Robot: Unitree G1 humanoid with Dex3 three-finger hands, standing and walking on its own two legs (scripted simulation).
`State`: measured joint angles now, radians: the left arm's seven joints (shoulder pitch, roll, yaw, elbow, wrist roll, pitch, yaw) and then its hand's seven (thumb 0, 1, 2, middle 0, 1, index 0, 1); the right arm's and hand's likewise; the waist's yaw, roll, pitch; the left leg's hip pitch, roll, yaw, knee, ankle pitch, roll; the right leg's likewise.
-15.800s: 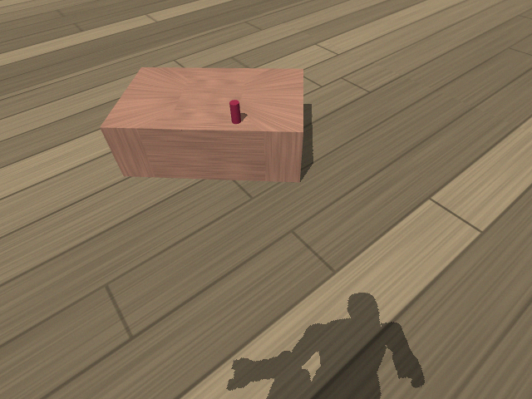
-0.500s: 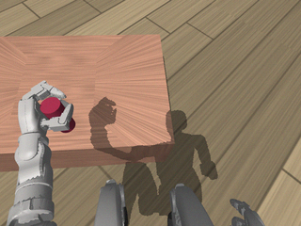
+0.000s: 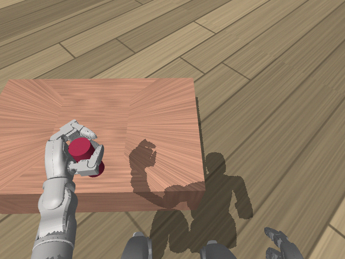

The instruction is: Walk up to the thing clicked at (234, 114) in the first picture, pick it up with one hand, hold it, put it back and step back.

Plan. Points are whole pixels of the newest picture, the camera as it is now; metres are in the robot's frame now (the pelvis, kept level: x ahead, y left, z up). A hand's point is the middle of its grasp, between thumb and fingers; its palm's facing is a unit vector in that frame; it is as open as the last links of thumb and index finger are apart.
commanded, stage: lift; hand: left
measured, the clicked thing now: (88, 158) +0.36 +0.20 +0.02
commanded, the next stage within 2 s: hold in 0.58 s
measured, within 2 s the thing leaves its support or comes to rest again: neither
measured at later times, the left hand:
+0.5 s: hand (93, 148) +0.35 +0.17 +0.08, palm faces +0.13 -0.99 -0.02, open 6.3 cm
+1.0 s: hand (91, 140) +0.35 +0.17 +0.10, palm faces +0.13 -0.99 -0.01, open 6.3 cm
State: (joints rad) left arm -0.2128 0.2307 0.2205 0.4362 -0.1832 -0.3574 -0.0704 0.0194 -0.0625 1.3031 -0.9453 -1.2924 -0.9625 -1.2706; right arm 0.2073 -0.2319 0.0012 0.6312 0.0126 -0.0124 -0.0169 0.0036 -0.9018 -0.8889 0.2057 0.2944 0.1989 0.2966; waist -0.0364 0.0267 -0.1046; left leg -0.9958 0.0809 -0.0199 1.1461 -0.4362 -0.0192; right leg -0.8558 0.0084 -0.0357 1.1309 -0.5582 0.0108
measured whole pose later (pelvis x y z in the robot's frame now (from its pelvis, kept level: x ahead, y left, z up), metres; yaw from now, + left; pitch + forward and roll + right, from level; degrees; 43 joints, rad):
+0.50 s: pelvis +0.01 -0.01 +0.03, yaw +0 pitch +11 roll -1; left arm -0.14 0.20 0.17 0.42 -0.18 -0.37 -0.05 0.02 -0.06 1.30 -0.95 -1.29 -0.96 -1.27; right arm 0.23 -0.23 0.00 0.64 0.01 0.00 -0.01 0.01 -0.91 -0.89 0.21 0.29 0.20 0.30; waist -0.03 0.02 -0.07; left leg -0.78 0.08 0.00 0.98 -0.39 -0.03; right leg -0.66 0.00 -0.03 0.97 -0.51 0.00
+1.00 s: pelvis +0.02 -0.01 +0.05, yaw +1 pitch +9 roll -1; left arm -0.12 0.19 0.16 0.40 -0.18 -0.37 -0.04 0.02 -0.06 1.30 -0.95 -1.29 -0.97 -1.26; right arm 0.23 -0.23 0.00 0.65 0.01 0.00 -0.01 0.01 -0.91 -0.89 0.21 0.29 0.20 0.30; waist -0.03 0.02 -0.05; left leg -0.67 0.07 0.01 0.88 -0.37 -0.03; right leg -0.54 0.00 -0.02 0.88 -0.48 0.01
